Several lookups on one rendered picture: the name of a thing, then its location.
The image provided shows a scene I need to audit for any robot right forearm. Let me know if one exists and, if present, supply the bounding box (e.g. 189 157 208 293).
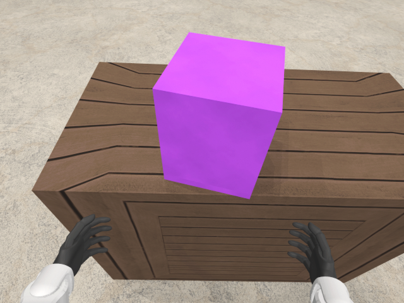
310 276 354 303

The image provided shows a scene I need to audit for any robot right hand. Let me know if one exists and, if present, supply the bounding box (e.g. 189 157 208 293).
287 222 337 284

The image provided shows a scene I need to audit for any carton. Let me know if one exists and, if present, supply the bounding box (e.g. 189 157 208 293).
152 32 285 199

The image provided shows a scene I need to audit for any robot left hand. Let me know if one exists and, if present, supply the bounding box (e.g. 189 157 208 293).
53 214 112 276

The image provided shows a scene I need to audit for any pedestal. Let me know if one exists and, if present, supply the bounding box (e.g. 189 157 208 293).
32 62 404 283

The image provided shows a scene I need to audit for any robot left forearm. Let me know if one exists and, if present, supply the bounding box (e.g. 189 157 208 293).
20 264 74 303

